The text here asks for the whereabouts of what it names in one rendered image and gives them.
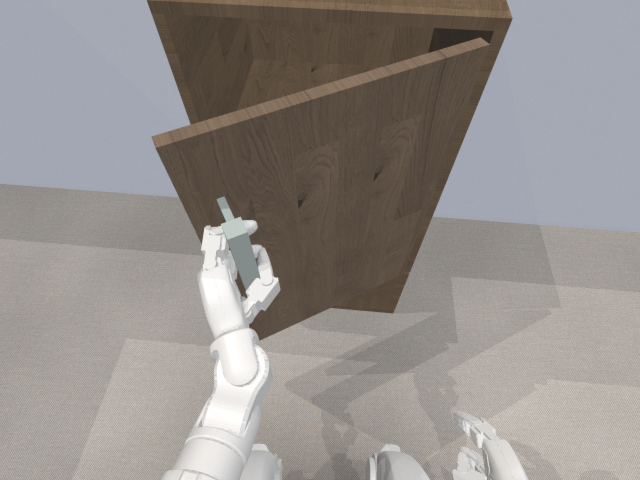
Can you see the cupboard door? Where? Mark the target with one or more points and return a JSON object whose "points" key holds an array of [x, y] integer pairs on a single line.
{"points": [[338, 177]]}

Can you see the robot right shin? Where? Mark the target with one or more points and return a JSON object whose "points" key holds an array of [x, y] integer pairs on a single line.
{"points": [[390, 447]]}

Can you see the left robot forearm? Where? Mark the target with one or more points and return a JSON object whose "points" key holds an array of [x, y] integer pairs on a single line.
{"points": [[221, 440]]}

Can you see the handle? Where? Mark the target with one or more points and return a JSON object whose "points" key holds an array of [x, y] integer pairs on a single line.
{"points": [[239, 243]]}

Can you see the right robot hand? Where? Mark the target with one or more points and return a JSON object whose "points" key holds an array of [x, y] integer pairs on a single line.
{"points": [[499, 461]]}

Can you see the right robot thigh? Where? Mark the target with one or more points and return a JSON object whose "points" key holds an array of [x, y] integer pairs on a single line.
{"points": [[392, 465]]}

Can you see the left robot hand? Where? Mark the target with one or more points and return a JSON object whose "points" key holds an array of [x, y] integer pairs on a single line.
{"points": [[220, 295]]}

